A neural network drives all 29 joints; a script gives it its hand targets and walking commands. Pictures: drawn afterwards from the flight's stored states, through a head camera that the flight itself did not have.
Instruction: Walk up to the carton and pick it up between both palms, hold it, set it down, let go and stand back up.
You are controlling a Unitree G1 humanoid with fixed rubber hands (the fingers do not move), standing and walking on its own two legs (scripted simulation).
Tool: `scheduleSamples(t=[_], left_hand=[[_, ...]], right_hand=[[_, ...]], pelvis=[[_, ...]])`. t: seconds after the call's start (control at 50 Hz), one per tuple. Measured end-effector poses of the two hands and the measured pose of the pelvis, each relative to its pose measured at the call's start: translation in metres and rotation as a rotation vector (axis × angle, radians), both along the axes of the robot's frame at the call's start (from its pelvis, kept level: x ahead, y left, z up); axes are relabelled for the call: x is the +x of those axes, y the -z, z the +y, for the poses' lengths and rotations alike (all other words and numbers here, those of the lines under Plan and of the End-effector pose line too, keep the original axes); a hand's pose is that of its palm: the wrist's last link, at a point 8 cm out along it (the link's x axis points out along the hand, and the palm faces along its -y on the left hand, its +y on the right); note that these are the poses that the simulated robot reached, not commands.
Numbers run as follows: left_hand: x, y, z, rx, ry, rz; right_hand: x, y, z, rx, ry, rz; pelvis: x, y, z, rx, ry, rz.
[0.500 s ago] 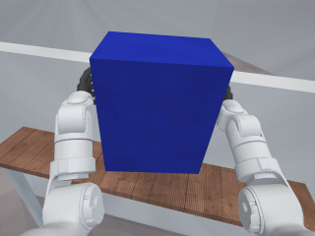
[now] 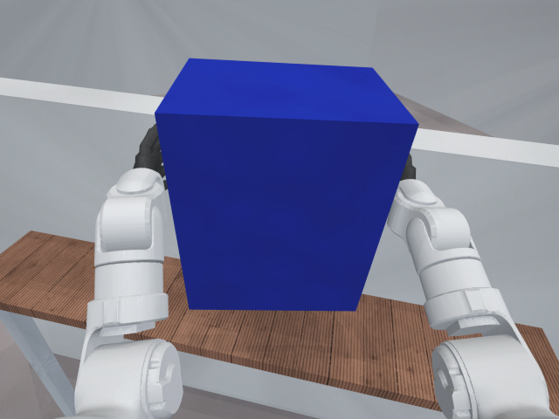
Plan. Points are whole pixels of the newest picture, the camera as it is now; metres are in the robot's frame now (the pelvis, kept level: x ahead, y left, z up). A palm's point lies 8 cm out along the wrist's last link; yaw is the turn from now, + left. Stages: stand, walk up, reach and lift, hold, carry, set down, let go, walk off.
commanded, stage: hold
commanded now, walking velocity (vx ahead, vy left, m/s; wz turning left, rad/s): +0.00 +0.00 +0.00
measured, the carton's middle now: (277, 192) +0.37 -0.01 +0.22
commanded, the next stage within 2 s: none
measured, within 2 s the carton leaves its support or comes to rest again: neither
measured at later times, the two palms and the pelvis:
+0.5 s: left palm (143, 173) +0.36 +0.17 +0.25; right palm (397, 179) +0.36 -0.17 +0.25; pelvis -0.01 +0.00 +0.00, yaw +0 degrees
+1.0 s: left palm (144, 171) +0.36 +0.17 +0.26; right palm (397, 179) +0.36 -0.17 +0.25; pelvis -0.01 -0.01 +0.00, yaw +0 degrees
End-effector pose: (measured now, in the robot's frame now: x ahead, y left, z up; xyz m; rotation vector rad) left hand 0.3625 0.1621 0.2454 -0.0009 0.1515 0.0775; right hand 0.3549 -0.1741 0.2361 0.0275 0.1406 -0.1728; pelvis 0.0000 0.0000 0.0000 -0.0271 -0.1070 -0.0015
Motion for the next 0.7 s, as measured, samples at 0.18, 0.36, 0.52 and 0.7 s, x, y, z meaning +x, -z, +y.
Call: scheduleSamples(t=[0.18, 0.36, 0.52, 0.7], left_hand=[[-0.008, 0.0, 0.002, -0.004, -0.007, -0.005], [-0.009, -0.009, 0.009, -0.012, -0.025, -0.009], [-0.006, -0.01, 0.004, -0.01, -0.02, 0.007], [-0.006, -0.012, -0.003, -0.008, -0.013, 0.004]], right_hand=[[-0.006, 0.0, 0.001, 0.01, -0.006, -0.004], [-0.002, -0.012, 0.008, 0.01, -0.021, -0.009], [0.0, -0.012, 0.004, 0.013, -0.015, 0.008], [-0.003, -0.009, -0.003, 0.01, -0.009, 0.006]], pelvis=[[0.0, 0.0, 0.003, -0.001, 0.014, -0.005], [-0.007, 0.0, -0.001, 0.002, 0.004, 0.014], [-0.011, 0.0, -0.004, 0.004, -0.001, 0.025], [-0.011, 0.0, -0.006, 0.006, 0.007, 0.021]])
